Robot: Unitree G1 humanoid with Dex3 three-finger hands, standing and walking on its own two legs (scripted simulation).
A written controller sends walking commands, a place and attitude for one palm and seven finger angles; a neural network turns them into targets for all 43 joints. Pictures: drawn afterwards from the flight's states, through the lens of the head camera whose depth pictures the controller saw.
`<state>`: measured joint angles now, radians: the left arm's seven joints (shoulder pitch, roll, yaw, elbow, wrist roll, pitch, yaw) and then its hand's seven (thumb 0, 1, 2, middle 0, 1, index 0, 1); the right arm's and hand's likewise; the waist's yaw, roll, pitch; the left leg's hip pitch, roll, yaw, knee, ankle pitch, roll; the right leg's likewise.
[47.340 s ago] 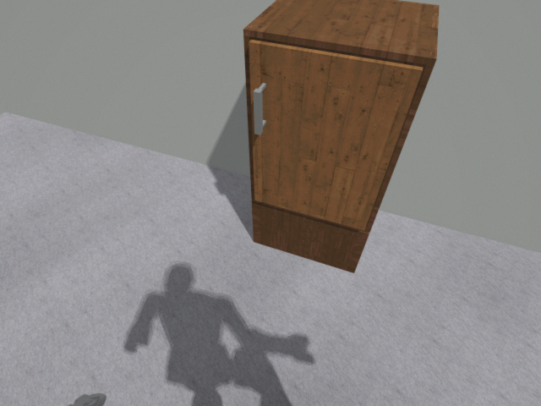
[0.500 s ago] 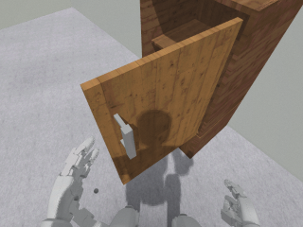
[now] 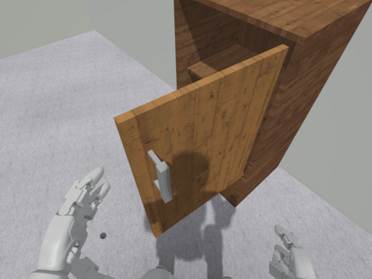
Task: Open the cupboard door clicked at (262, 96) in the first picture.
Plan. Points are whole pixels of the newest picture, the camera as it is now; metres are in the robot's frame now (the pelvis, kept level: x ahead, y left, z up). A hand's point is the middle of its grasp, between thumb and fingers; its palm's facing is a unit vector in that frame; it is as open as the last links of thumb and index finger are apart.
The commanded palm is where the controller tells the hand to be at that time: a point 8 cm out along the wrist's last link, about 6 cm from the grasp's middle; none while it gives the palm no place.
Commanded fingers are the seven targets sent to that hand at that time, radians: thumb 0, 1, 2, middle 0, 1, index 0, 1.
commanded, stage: draw the hand back to the body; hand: left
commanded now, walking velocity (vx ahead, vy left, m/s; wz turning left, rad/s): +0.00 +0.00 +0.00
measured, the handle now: (159, 177) +0.32 +0.08 +0.05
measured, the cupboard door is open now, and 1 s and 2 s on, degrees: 84 84 84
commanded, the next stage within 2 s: step back with the hand held close in 1.28 s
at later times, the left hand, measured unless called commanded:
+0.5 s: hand (46, 209) +0.20 +0.23 +0.15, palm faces +0.25 -0.90 -0.37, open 13.9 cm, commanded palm +0.17 +0.28 +0.19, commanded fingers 0.00 0.23 0.62 -0.18 -0.30 -0.18 -0.30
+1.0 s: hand out of the picture +0.23 +0.27 +0.25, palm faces +0.43 -0.81 -0.40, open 8.2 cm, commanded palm +0.18 +0.30 +0.25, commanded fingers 0.00 0.90 0.90 -0.20 -0.30 -0.20 -0.30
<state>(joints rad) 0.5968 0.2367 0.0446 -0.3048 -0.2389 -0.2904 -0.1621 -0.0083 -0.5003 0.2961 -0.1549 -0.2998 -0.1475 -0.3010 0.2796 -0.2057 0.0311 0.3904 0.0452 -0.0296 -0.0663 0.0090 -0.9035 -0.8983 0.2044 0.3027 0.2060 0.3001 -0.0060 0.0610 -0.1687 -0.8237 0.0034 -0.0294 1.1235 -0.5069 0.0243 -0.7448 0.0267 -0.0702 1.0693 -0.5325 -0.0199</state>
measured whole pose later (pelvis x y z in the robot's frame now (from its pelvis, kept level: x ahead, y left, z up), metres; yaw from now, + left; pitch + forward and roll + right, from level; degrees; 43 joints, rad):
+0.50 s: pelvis +0.03 +0.01 +0.05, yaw -1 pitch +4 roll -2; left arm 0.64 0.33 0.13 -0.45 -0.06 0.00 0.13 0.00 -0.09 0.47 -0.17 -0.30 -0.17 -0.30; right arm 0.29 -0.22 0.06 0.45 0.04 -0.04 -0.12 0.01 -0.90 -0.90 0.20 0.30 0.21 0.30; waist 0.04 0.06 -0.12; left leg -0.44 -0.01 0.01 0.78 -0.40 0.05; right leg -0.37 0.01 -0.03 0.72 -0.41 0.01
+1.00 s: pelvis +0.04 +0.01 +0.08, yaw -1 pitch -2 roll -1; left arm 0.47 0.37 0.35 -0.44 -0.08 -0.05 0.12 0.01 0.75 0.83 -0.21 -0.30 -0.20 -0.30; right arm 0.22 -0.23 0.04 0.58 0.02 -0.09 -0.08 0.01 -0.90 -0.90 0.20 0.30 0.21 0.30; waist 0.06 0.05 -0.03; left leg -0.18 -0.02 0.03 0.50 -0.29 0.04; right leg -0.12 0.01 0.00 0.46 -0.30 0.00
